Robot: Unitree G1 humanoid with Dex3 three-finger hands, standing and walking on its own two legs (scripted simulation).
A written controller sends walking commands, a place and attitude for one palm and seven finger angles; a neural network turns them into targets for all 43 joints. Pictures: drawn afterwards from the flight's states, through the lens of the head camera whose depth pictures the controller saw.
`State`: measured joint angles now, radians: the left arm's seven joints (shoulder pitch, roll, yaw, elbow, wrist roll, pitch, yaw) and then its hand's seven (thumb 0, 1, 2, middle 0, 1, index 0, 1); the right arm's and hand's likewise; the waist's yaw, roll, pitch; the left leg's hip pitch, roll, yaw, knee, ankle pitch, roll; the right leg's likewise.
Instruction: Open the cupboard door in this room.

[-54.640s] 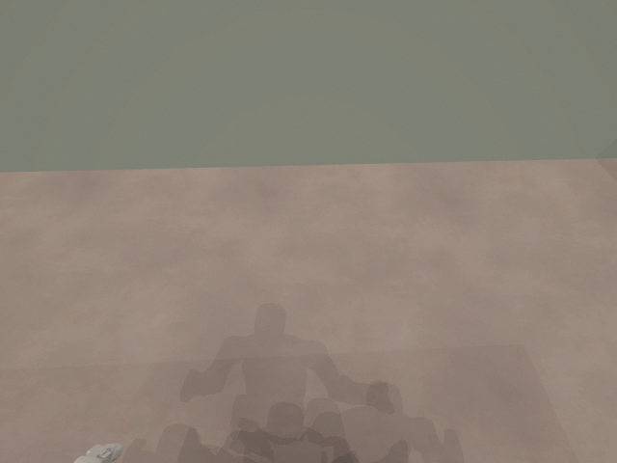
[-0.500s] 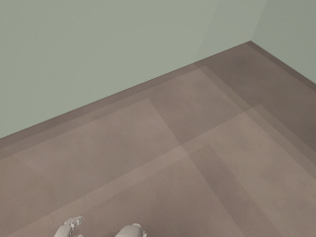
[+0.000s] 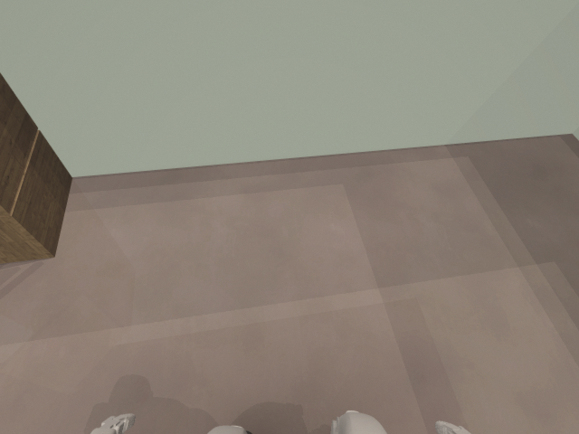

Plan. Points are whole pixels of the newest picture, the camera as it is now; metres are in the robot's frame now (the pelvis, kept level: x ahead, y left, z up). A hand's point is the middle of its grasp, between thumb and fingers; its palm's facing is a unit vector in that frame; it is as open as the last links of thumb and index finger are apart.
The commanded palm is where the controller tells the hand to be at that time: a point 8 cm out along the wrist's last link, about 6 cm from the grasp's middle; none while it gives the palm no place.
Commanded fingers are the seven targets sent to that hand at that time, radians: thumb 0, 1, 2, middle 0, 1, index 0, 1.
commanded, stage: turn to face it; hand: left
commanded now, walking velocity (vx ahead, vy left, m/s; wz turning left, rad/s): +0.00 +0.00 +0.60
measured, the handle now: out of the picture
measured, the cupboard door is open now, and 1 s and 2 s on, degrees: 47 47 47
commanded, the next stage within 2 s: take the last steps up to it in 1.60 s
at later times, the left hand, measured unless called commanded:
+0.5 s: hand out of the picture +0.00 +0.17 -0.17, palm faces +0.34 -0.91 -0.22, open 7.4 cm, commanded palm none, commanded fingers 0.00 0.90 0.90 -0.20 -0.30 -0.20 -0.30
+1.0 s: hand out of the picture +0.01 +0.16 -0.15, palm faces +0.58 -0.76 -0.29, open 7.4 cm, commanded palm none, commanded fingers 0.00 0.90 0.90 -0.20 -0.30 -0.20 -0.30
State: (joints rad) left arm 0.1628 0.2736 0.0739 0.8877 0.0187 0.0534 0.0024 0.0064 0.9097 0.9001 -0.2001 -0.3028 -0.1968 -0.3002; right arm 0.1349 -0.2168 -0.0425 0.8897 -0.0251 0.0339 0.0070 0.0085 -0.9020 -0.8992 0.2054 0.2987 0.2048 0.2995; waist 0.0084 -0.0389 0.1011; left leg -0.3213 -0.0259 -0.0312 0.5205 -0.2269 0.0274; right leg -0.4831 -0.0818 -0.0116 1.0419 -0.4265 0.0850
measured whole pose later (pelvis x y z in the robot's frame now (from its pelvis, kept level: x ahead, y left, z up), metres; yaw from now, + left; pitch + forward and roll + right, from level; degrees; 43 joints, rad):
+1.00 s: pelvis +0.05 -0.07 +0.00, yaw +38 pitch +0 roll +1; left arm 0.18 0.20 0.03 0.84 0.02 0.01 0.02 0.00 0.91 0.90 -0.20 -0.30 -0.20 -0.30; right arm 0.16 -0.26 -0.09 0.93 -0.02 0.09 0.03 0.01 -0.90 -0.90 0.21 0.30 0.20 0.30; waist -0.02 0.04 0.09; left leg -0.50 -0.04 -0.06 1.07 -0.45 -0.05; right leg -0.25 -0.07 -0.09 0.58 -0.33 0.00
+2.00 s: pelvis +0.06 -0.05 +0.00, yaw +61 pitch -1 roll +1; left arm 0.35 0.20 0.06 1.04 0.03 -0.03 0.00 0.00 0.91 0.90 -0.20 -0.30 -0.20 -0.30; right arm 0.17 -0.21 -0.06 1.01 -0.02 0.04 0.04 0.01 -0.91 -0.90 0.20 0.30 0.20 0.30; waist 0.06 -0.07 0.06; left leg -0.30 0.02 0.08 0.62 -0.38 -0.03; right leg -0.14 -0.14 -0.17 0.48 -0.31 0.04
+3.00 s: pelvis +0.17 +0.27 -0.02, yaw +61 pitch -1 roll +0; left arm 0.43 0.15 0.03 1.16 0.02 -0.03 -0.01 0.00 0.91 0.90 -0.20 -0.30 -0.20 -0.30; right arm 0.06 -0.18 -0.04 0.97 -0.03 -0.06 0.02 0.01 -0.91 -0.90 0.20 0.30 0.20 0.30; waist 0.06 -0.04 0.08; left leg -0.39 0.02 0.12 0.60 -0.16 0.05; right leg -0.13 -0.09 -0.08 0.80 -0.51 0.00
